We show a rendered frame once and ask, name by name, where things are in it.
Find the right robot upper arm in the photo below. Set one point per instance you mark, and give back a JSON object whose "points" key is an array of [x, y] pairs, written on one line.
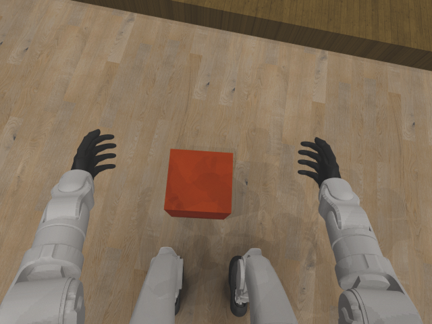
{"points": [[366, 306]]}

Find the robot right forearm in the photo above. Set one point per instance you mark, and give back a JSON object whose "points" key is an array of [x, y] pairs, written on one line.
{"points": [[359, 260]]}

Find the robot left thigh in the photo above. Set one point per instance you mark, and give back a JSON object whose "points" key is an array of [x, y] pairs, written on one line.
{"points": [[156, 300]]}

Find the robot right foot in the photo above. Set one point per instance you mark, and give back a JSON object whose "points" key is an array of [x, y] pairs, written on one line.
{"points": [[238, 309]]}

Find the left robot upper arm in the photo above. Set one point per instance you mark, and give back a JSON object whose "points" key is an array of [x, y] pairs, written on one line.
{"points": [[47, 301]]}

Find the right robot hand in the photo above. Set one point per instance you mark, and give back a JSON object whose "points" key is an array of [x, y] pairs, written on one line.
{"points": [[326, 166]]}

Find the robot left forearm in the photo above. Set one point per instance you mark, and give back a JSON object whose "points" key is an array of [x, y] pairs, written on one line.
{"points": [[57, 248]]}

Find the left robot hand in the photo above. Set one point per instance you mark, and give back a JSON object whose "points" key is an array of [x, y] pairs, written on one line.
{"points": [[86, 159]]}

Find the carton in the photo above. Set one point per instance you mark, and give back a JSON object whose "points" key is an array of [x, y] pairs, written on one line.
{"points": [[199, 184]]}

